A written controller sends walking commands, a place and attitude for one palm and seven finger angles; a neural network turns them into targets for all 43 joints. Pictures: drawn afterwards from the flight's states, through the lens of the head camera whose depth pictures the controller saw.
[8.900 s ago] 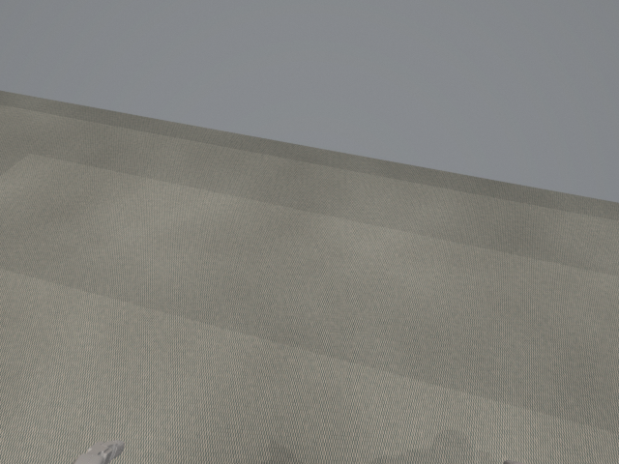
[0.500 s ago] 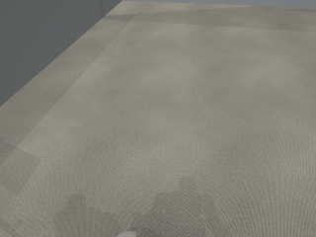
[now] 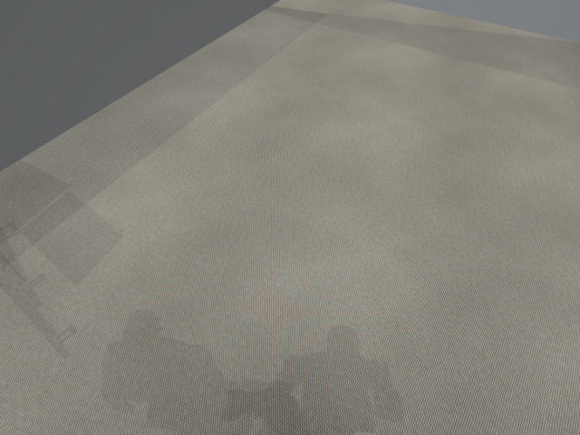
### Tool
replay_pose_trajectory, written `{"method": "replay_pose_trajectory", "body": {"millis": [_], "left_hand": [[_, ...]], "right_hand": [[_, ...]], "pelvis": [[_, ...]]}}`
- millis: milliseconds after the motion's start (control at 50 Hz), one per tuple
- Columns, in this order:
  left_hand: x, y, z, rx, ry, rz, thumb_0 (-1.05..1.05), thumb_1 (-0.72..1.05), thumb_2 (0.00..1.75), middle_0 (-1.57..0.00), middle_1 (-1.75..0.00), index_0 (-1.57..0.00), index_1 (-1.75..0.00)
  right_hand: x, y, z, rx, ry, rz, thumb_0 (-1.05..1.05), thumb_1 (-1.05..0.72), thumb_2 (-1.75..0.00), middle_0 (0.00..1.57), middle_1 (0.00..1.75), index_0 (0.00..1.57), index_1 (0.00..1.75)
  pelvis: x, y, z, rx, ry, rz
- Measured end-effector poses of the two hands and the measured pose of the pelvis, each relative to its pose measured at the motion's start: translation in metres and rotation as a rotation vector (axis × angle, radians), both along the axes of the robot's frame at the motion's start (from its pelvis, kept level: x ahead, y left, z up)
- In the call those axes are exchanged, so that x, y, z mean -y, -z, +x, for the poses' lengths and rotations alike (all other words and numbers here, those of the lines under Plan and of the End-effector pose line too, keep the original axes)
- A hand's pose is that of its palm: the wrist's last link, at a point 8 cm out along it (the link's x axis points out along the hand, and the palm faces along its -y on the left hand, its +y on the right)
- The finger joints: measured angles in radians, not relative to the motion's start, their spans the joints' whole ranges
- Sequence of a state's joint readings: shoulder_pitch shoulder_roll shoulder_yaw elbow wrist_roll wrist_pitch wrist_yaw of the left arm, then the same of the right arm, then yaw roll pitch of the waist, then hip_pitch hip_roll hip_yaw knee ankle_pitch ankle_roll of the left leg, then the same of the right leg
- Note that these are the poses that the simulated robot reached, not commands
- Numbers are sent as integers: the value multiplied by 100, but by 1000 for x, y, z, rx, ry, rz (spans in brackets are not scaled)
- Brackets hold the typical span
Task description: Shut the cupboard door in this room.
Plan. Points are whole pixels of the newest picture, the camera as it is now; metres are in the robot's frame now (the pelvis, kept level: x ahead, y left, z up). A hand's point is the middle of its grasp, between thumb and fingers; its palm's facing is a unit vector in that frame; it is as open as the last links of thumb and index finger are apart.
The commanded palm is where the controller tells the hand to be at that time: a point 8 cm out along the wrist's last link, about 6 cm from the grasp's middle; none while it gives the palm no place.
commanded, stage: turn or walk to find it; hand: left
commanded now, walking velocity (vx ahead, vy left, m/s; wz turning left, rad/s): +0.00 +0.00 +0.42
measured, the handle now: out of the picture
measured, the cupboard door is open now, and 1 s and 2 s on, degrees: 81 81 81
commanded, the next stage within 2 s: stand and wait in 0.62 s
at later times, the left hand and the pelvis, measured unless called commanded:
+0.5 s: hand out of the picture -0.02 +0.15 -0.15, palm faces +0.26 -0.93 -0.26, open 7.4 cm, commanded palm none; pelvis -0.04 -0.05 +0.00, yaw +14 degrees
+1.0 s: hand out of the picture -0.11 +0.20 -0.18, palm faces +0.38 -0.90 -0.22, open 7.4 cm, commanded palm none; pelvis -0.08 +0.00 +0.00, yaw +19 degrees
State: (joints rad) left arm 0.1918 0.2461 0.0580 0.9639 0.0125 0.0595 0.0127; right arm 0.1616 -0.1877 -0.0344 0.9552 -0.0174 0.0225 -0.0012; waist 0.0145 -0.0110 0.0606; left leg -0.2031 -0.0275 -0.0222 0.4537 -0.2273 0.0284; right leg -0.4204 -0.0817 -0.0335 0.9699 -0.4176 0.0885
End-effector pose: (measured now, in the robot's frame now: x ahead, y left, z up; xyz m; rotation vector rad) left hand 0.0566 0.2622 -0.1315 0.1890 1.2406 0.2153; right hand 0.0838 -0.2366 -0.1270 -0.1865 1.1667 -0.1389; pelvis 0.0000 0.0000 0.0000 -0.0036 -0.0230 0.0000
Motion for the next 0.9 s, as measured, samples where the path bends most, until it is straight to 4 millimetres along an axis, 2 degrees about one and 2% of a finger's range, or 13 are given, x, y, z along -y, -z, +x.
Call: {"method": "replay_pose_trajectory", "body": {"millis": [100, 180, 260, 340, 460, 580, 660, 720, 800, 900], "left_hand": [[21, -10, 18, 76, 16, 22, 1, 91, 90, -20, -30, -20, -30], [43, -16, 16, 135, 17, 47, 1, 90, 90, -20, -30, -20, -30], [59, -24, -7, 137, -31, 48, 1, 90, 90, -20, -30, -20, -30], [69, -25, -35, 98, -81, 36, 1, 90, 90, -20, -30, -21, -30], [73, -14, -78, 44, -172, 10, 1, 90, 90, -21, -30, -21, -30], [60, 3, -131, -24, -266, -22, 1, 90, 90, -21, -30, -21, -30], [43, 22, -170, -68, -333, -48, 1, 90, 90, -21, -30, -21, -30], [29, 32, -194, -113, -369, -59, 1, 90, 90, -20, -30, -20, -30], [19, 25, -207, -145, -384, -69, 1, 91, 90, -20, -30, -20, -30], [13, 16, -205, -107, -385, -66, 1, 91, 90, -20, -30, -20, -30]], "right_hand": [[17, 18, -29, -63, 11, 30, 1, -91, -90, 20, 30, 20, 30], [39, 37, -49, -118, 14, 50, 1, -91, -90, 20, 30, 20, 30], [55, 35, -59, -172, -13, 48, 1, -91, -90, 20, 30, 20, 30], [66, 30, -63, -194, -38, 39, 1, -91, -90, 20, 30, 20, 30], [68, 24, -59, -232, -102, 4, 1, -91, -90, 19, 30, 20, 30], [43, 16, -30, -198, -204, -34, 1, -91, -90, 19, 30, 20, 30], [11, 12, 0, -105, -286, -59, 1, -91, -90, 19, 30, 20, 30], [-16, 5, 15, -28, -328, -61, 1, -91, -90, 19, 30, 20, 30], [-43, -8, 20, 28, -355, -49, 1, -91, -90, 20, 30, 20, 30], [-64, -10, 12, 36, -368, -13, 1, -91, -90, 20, 30, 20, 30]], "pelvis": [[17, 4, -10, -8, -38, 16], [34, 12, -18, -6, -77, 18], [45, 5, -23, 4, -124, 38], [51, 0, -27, 8, -164, 42], [51, -1, -33, 0, -223, 32], [38, 3, -43, -10, -280, 14], [21, 12, -54, -10, -320, -9], [9, 15, -61, -1, -319, 0], [-2, 5, -65, 8, -326, -16], [-7, -2, -70, 11, -336, -16]]}}
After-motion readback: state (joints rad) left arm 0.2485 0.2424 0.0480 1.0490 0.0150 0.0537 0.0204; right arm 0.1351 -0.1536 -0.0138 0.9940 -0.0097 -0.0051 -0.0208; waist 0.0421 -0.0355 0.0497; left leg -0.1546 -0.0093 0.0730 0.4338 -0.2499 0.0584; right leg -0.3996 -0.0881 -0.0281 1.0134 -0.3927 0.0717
